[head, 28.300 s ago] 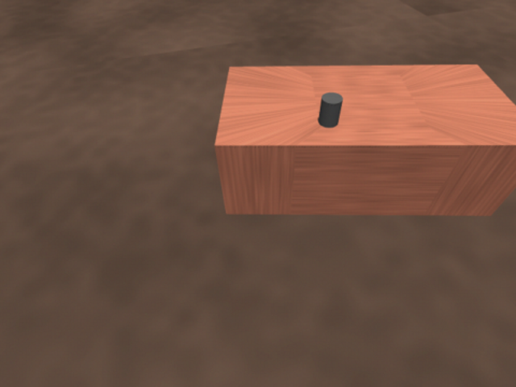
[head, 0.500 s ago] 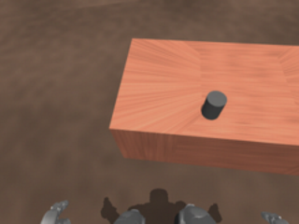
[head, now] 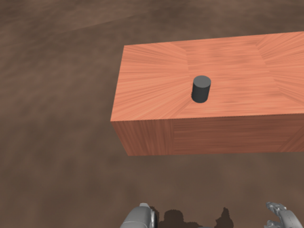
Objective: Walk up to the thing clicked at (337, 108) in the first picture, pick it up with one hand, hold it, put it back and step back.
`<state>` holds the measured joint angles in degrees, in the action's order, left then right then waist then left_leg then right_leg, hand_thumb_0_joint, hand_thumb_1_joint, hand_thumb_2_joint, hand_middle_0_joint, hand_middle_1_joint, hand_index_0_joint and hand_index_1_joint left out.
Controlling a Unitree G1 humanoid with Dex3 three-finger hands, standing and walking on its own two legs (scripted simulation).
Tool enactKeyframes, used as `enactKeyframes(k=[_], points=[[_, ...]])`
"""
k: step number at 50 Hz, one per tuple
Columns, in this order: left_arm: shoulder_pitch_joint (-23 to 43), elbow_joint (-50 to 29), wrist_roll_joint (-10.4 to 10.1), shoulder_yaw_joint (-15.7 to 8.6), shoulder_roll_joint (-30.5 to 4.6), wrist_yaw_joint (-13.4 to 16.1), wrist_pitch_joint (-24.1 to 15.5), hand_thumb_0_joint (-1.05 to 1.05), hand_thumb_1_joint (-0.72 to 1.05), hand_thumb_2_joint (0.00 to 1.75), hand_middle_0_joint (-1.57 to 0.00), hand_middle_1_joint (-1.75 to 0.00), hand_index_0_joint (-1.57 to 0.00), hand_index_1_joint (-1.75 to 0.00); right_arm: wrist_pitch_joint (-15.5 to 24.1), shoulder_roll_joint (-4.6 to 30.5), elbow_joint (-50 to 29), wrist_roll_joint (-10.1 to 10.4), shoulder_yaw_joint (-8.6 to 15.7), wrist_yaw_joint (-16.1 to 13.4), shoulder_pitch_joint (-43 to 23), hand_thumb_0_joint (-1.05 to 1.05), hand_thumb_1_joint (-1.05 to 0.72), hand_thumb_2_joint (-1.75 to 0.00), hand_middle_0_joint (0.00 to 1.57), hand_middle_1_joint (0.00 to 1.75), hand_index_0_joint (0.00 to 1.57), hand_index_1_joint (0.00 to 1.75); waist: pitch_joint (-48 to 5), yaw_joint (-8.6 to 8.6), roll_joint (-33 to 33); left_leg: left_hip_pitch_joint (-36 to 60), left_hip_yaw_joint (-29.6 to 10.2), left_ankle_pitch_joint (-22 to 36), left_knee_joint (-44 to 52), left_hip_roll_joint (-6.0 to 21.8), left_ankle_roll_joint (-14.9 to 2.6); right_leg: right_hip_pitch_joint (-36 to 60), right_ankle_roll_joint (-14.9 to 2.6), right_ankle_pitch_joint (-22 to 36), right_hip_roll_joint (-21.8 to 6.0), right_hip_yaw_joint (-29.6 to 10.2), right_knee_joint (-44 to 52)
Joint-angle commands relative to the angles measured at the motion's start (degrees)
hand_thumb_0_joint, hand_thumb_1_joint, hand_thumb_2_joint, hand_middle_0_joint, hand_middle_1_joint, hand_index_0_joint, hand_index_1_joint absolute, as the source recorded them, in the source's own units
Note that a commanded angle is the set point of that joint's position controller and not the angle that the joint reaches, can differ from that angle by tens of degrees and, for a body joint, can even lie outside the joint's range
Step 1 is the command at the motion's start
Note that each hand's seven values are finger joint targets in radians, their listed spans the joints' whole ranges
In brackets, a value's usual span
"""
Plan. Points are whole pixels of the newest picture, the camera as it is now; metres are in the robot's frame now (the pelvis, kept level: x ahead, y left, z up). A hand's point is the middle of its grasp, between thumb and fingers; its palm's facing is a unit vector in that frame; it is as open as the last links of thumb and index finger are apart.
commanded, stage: step back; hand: right
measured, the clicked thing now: (200, 89) +0.75 -0.18 -0.24
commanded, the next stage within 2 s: none
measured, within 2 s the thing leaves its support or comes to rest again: neither
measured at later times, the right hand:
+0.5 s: hand out of the picture -0.04 -0.23 -0.12, palm faces -0.08 +0.90 -0.42, open 7.4 cm
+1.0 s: hand out of the picture -0.20 -0.23 -0.16, palm faces -0.09 +0.92 -0.39, open 7.4 cm
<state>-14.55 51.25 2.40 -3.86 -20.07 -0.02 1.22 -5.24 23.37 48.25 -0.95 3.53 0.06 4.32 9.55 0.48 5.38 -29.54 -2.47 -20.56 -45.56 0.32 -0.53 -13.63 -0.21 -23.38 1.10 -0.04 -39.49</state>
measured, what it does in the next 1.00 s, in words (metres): walks backwards: left foot, then right foot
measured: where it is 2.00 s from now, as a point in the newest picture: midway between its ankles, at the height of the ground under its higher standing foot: outside the picture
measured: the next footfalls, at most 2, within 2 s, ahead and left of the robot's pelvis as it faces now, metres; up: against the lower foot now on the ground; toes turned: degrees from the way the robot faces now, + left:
left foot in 0.30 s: -0.07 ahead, +0.15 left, +0.00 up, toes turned +1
right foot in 0.68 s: -0.18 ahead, -0.10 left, +0.00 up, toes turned +0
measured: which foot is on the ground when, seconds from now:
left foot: up 0.00-0.28, down 0.30-0.74, up 0.76-1.00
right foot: down 0.00-0.34, up 0.36-0.66, down 0.68-1.00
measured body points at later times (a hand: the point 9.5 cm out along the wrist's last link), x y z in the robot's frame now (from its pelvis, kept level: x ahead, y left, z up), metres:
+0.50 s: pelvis -0.14 +0.04 +0.01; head -0.08 +0.06 +0.46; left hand -0.01 +0.35 -0.11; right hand -0.03 -0.27 -0.09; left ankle -0.11 +0.14 -0.72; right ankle -0.15 -0.12 -0.62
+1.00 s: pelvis -0.29 +0.04 +0.00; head -0.23 +0.03 +0.45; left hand -0.19 +0.37 -0.09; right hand -0.20 -0.28 -0.13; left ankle -0.33 +0.18 -0.70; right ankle -0.22 -0.10 -0.72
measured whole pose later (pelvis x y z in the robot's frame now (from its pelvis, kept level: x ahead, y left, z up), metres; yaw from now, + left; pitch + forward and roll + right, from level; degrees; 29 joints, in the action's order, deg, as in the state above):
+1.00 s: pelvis -0.29 +0.04 +0.00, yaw +3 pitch -1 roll +0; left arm -8.1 46.3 3.1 -4.0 -22.2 1.5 2.3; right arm -3.9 23.8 50.1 -0.9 3.0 -1.0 10.3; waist 9.4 0.0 2.3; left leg -18.2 -4.9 -27.6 -48.1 -1.5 1.3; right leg -23.5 1.4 -14.4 -3.7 0.6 -39.0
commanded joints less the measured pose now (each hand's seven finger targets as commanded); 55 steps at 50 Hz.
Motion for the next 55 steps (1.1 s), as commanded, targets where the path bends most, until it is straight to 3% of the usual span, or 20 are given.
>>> enactKeyframes(k=[1, 3, 10, 13, 15, 17, 18, 22, 28, 32, 35, 36, 37, 38, 41, 48, 51, 53, 54, 55], points=[[8.1, -8.7, 0.3, -5.5, -19.7, 2.3, -2.2, 0.00, 0.90, 0.90, -0.20, -0.30, -0.20, -0.30, 1.6, 12.6, -3.3, 0.8, 3.7, -0.6, 0.3, 0.00, -0.90, -0.90, 0.20, 0.30, 0.20, 0.30, -2.7, -0.98, -14.6, 0.8, -11.6, -7.3, -26.3, -5.6, 1.02, -12.7, -14.28, 14.2, -21.3, -23.2, 21.1], [10.5, -8.6, -0.1, -4.8, -15.5, 2.4, -1.9, 0.00, 0.90, 0.90, -0.20, -0.30, -0.20, -0.30, 2.1, 8.5, -1.5, 1.2, 2.4, -0.9, 5.6, 0.00, -0.90, -0.90, 0.20, 0.30, 0.20, 0.30, -7.3, -4.20, -13.3, -1.1, -8.4, -3.4, -25.9, -9.1, 0.82, -4.1, -7.49, 28.5, -11.9, -7.1, 14.7], [1.8, -8.8, -0.2, -5.2, -15.4, 3.5, -1.1, 0.00, 0.90, 0.90, -0.20, -0.30, -0.20, -0.30, 3.1, 8.4, -3.4, 0.2, 1.7, -1.5, 3.4, 0.00, -0.90, -0.90, 0.20, 0.30, 0.20, 0.30, -11.8, 3.08, -16.6, -2.1, -4.2, -10.1, -6.3, -2.0, 2.23, 14.3, -11.29, 34.8, -17.5, -12.2, 9.1], [5.7, -9.8, -1.2, -4.6, -16.4, 3.3, -0.2, 0.00, 0.90, 0.90, -0.20, -0.30, -0.20, -0.30, 3.5, 9.1, -1.1, -0.2, 2.4, -1.2, 9.1, 0.00, -0.90, -0.90, 0.20, 0.30, 0.20, 0.30, -14.9, 0.33, -18.3, 9.4, -0.1, -4.2, 10.2, -0.3, 0.36, 9.8, -9.74, 36.6, -16.6, -10.7, 4.1], [7.4, -10.6, -1.8, -3.4, -15.1, 2.9, 0.8, 0.00, 0.90, 0.90, -0.20, -0.30, -0.20, -0.30, 3.8, 10.1, 0.4, -0.9, 3.4, -1.1, 12.0, 0.00, -0.90, -0.90, 0.20, 0.30, 0.20, 0.30, -14.9, -1.82, -13.0, 17.6, 1.3, 12.2, 22.2, -0.9, -0.40, 2.5, -6.17, 29.5, -12.6, -7.3, -2.3], [7.0, -11.2, -2.8, -2.7, -11.1, 3.2, 1.1, 0.00, 0.90, 0.90, -0.20, -0.30, -0.20, -0.30, 3.6, 17.8, -2.1, -2.0, 4.5, -0.5, 7.0, 0.00, -0.90, -0.90, 0.20, 0.30, 0.20, 0.30, -13.1, -0.42, 8.8, 20.5, -24.6, 29.6, 24.1, 16.9, -10.21, -16.0, -1.28, -12.9, 3.4, -1.2, -19.5], [10.5, -10.8, -1.9, -4.0, -14.0, 4.0, 1.0, 0.00, 0.90, 0.90, -0.20, -0.30, -0.20, -0.30, 3.6, 21.3, -2.4, -1.5, 4.9, -0.3, 7.1, 0.00, -0.90, -0.90, 0.20, 0.30, 0.20, 0.30, -12.5, -4.18, 11.4, 11.8, -32.3, 27.5, 26.3, 22.6, -17.43, -12.0, -0.75, -18.0, 3.8, -8.5, -28.7], [4.4, -7.2, -2.9, -3.9, -13.8, 3.0, 1.0, 0.00, 0.90, 0.90, -0.20, -0.30, -0.20, -0.30, 3.9, 12.2, -4.0, -1.5, 2.7, -1.5, -1.0, 0.00, -0.90, -0.90, 0.20, 0.30, 0.20, 0.30, -7.8, 1.86, 2.9, 13.5, -10.6, 28.1, 20.8, 11.7, -10.82, -16.8, -1.42, -5.0, 4.7, -11.1, -36.7], [5.8, -7.5, -1.9, -3.0, -11.9, 2.5, -1.0, 0.00, 0.90, 0.90, -0.20, -0.30, -0.20, -0.30, 3.4, 10.7, -3.8, -1.0, 2.8, -1.3, 4.5, 0.00, -0.90, -0.90, 0.20, 0.30, 0.20, 0.30, -11.9, -2.66, 4.6, 27.6, -9.5, 35.1, 15.9, 13.5, -15.24, -14.1, 2.75, -6.2, 1.1, -5.3, -15.1], [2.5, -5.3, -1.4, -3.0, -12.2, 2.1, -1.6, 0.00, 0.90, 0.90, -0.20, -0.30, -0.20, -0.30, 2.2, 13.1, -4.5, -0.3, 3.0, -0.8, 2.4, 0.00, -0.90, -0.90, 0.20, 0.30, 0.20, 0.30, -16.2, -1.93, 6.3, 23.8, -8.3, 27.8, 12.9, 11.9, -12.00, -3.6, 1.37, 1.7, 0.2, 0.7, 5.2], [-2.2, -2.4, -0.1, -3.8, -14.7, 2.1, -1.6, 0.00, 0.90, 0.90, -0.20, -0.30, -0.20, -0.30, 1.6, 11.3, -5.3, 0.9, 2.3, -0.6, -0.6, 0.00, -0.90, -0.90, 0.20, 0.30, 0.20, 0.30, -17.2, 1.14, 0.7, 9.5, -6.8, 12.6, 8.7, 8.1, -6.13, 7.7, -2.59, 10.3, -3.3, -4.7, 13.8], [-1.9, -2.9, 0.4, -4.9, -18.9, 1.9, -1.7, 0.00, 0.90, 0.90, -0.20, -0.30, -0.20, -0.30, 1.8, 8.3, -6.4, 1.2, 1.6, -0.5, -1.1, 0.00, -0.90, -0.90, 0.20, 0.30, 0.20, 0.30, -13.4, 1.43, -12.9, -1.9, -4.3, -2.1, -0.8, -0.8, -2.21, 6.6, -7.19, 7.6, -13.9, -21.3, 17.1], [2.8, -5.2, 0.5, -6.0, -25.2, 1.9, -1.2, 0.00, 0.90, 0.90, -0.20, -0.30, -0.20, -0.30, 1.5, 8.8, -6.9, 0.8, 2.2, -1.5, -2.8, 0.00, -0.90, -0.90, 0.20, 0.30, 0.20, 0.30, -8.9, 4.61, -23.5, -0.3, -5.0, -14.8, -15.9, -5.5, 0.54, -8.2, -17.86, 7.7, -26.7, -34.5, 24.0], [6.6, -6.9, 0.2, -5.8, -24.0, 2.3, -1.4, 0.00, 0.90, 0.90, -0.20, -0.30, -0.20, -0.30, 1.4, 11.4, -6.1, 0.8, 3.3, -1.7, -1.7, 0.00, -0.90, -0.90, 0.20, 0.30, 0.20, 0.30, -4.9, 2.52, -20.0, 2.7, -10.5, -14.3, -23.6, -2.6, 1.27, -15.6, -18.68, 8.2, -27.9, -35.5, 24.8], [12.0, -8.0, -0.2, -4.1, -16.4, 2.4, -1.6, 0.00, 0.90, 0.90, -0.20, -0.30, -0.20, -0.30, 1.8, 10.4, -1.9, 1.1, 2.6, -1.3, 4.5, 0.00, -0.90, -0.90, 0.20, 0.30, 0.20, 0.30, -6.7, -2.42, -11.2, 2.6, -8.3, -7.1, -26.8, -7.3, 0.98, -8.4, -12.07, 23.6, -15.4, -12.4, 15.6], [4.4, -8.0, 0.6, -4.1, -15.7, 2.7, 0.2, 0.00, 0.90, 0.90, -0.20, -0.30, -0.20, -0.30, 3.7, 7.1, -3.3, -0.2, 1.3, -1.6, 4.6, 0.00, -0.90, -0.90, 0.20, 0.30, 0.20, 0.30, -12.8, 2.34, -18.7, 3.9, 1.2, -8.6, 5.1, -1.9, 2.04, 10.6, -9.46, 30.4, -13.6, -9.0, 6.6], [5.8, -9.1, -0.7, -3.2, -14.2, 2.1, 1.6, 0.00, 0.90, 0.90, -0.20, -0.30, -0.20, -0.30, 4.8, 8.5, 0.1, -1.0, 2.7, -1.7, 10.9, 0.00, -0.90, -0.90, 0.20, 0.30, 0.20, 0.30, -16.7, 0.20, -14.3, 17.7, 2.3, 10.5, 25.3, -2.1, 0.75, 4.4, -5.94, 24.9, -10.4, -6.0, -4.3], [5.1, -9.9, -1.4, -1.9, -9.9, 2.0, 1.6, 0.00, 0.90, 0.90, -0.20, -0.30, -0.20, -0.30, 4.6, 17.9, -1.5, -2.1, 4.5, -1.5, 6.9, 0.00, -0.90, -0.90, 0.20, 0.30, 0.20, 0.30, -14.6, 1.67, 5.5, 23.3, -25.2, 17.6, 25.7, 17.8, -8.93, -19.0, -1.26, -10.6, 1.2, 0.2, -17.4], [11.1, -9.9, -0.8, -3.3, -14.0, 2.6, 1.7, 0.00, 0.90, 0.90, -0.20, -0.30, -0.20, -0.30, 4.5, 22.4, -2.2, -1.4, 5.0, -1.3, 6.6, 0.00, -0.90, -0.90, 0.20, 0.30, 0.20, 0.30, -12.6, -3.32, 7.9, 11.0, -32.6, 14.1, 28.0, 24.4, -16.96, -13.6, -0.49, -14.8, 0.0, -6.8, -25.6], [11.8, -8.7, -0.9, -3.8, -15.7, 2.2, 1.7, 0.00, 0.90, 0.90, -0.20, -0.30, -0.20, -0.30, 5.0, 20.2, -2.2, -1.3, 4.6, -1.7, 2.8, 0.00, -0.90, -0.90, 0.20, 0.30, 0.20, 0.30, -8.8, -1.57, 5.7, 4.8, -30.7, 11.2, 28.8, 24.4, -17.32, -10.6, -0.94, -11.7, -1.1, -9.9, -29.6]])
